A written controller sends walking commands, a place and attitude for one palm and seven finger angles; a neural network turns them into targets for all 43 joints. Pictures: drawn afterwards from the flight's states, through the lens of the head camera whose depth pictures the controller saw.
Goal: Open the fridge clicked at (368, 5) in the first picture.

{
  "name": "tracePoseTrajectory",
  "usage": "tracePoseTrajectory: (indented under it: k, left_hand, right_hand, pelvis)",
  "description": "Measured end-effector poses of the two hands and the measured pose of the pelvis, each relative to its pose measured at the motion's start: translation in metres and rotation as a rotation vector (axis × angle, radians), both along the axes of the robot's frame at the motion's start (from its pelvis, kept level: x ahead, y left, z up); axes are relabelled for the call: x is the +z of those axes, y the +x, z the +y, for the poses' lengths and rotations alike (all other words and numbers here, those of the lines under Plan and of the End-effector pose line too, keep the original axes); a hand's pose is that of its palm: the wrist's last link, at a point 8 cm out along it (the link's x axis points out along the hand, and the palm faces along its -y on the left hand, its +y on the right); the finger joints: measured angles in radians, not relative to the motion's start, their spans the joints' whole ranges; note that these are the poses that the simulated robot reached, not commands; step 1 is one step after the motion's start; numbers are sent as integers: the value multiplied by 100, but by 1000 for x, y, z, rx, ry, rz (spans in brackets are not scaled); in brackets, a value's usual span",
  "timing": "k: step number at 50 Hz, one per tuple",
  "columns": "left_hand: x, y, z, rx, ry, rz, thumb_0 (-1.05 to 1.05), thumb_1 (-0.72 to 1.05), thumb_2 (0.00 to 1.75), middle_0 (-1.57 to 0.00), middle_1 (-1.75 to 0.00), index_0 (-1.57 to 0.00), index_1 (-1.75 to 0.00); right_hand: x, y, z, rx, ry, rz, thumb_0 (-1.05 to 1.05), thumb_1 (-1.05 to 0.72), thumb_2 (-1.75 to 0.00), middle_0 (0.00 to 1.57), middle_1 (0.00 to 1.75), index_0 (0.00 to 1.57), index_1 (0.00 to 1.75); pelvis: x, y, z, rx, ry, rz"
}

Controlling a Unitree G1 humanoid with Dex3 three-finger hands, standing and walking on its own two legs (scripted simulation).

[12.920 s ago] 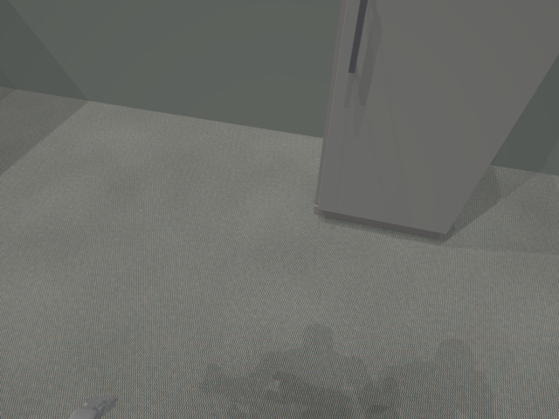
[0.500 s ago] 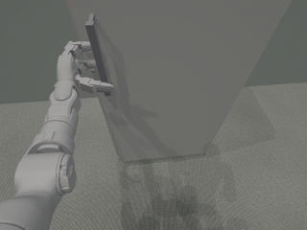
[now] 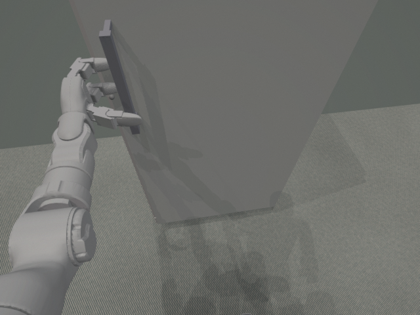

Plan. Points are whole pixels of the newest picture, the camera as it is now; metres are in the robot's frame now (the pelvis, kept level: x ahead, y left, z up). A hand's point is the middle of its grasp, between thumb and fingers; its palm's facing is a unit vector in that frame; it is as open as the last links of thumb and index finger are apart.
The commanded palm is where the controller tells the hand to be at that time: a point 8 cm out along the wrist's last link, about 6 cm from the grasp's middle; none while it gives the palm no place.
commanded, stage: slide the fingers in behind the handle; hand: left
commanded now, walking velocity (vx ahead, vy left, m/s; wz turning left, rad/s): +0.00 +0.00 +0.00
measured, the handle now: (123, 84) +0.54 +0.15 +0.14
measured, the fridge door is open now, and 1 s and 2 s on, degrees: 0 0 0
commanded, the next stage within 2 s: grip the handle and tug to test in 1.54 s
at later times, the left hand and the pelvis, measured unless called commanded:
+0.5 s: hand (125, 98) +0.49 +0.14 +0.14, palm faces +0.11 -0.99 -0.02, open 14.0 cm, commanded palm +0.46 +0.19 +0.15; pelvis +0.00 +0.00 +0.00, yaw +1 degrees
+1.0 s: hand (132, 100) +0.48 +0.12 +0.15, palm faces +0.12 -0.99 -0.02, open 14.0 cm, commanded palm +0.46 +0.17 +0.15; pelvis +0.00 +0.00 +0.00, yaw +1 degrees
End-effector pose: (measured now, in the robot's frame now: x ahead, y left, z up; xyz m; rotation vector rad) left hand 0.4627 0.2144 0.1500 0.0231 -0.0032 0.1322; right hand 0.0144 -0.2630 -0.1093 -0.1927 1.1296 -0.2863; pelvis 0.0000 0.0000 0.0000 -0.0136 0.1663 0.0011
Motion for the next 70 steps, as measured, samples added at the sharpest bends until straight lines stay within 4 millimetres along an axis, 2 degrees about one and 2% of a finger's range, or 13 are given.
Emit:
tracePoseTrajectory:
  k: [10,15,19,36,48,56,70]
  left_hand:
    - [-8,-14,-5,-9,-17,38,-1,-50,30,-30,-121,-30,-121]
    - [-6,-11,-13,-14,-2,14,-1,-50,30,-30,-120,-30,-121]
    - [-2,-5,-18,-17,-7,5,-1,-50,30,-30,-120,-30,-121]
    - [-6,-1,-33,-12,-7,9,-1,-49,30,-29,-120,-30,-120]
    - [-1,-7,-38,-5,-14,17,-1,-49,30,-30,-120,-30,-120]
    - [-6,-8,-45,-11,-12,36,-1,-50,30,-30,-120,-30,-120]
    - [-1,-6,-41,-18,-10,14,-1,-49,30,-29,-120,-30,-120]
  right_hand:
    - [4,33,7,48,4,-75,1,-90,-90,20,30,20,30]
    - [5,48,10,79,1,-105,1,-90,-90,20,30,20,30]
    - [4,52,12,83,7,-111,1,-90,-90,20,30,21,30]
    - [-2,30,7,40,26,-35,1,-90,-90,20,30,20,30]
    - [1,37,1,40,20,-69,1,-90,-90,20,30,20,30]
    - [2,41,1,67,15,-82,1,-90,-90,20,30,20,30]
    - [-1,24,5,46,24,-51,1,-90,-90,20,30,20,30]
  pelvis:
    - [2,-1,3,14,-2,-26]
    - [1,-2,4,21,-2,-23]
    - [0,-1,4,19,1,-16]
    - [1,7,0,8,3,-14]
    - [3,5,-4,7,5,-30]
    - [2,-2,-5,18,5,-29]
    - [1,-3,-2,11,5,-22]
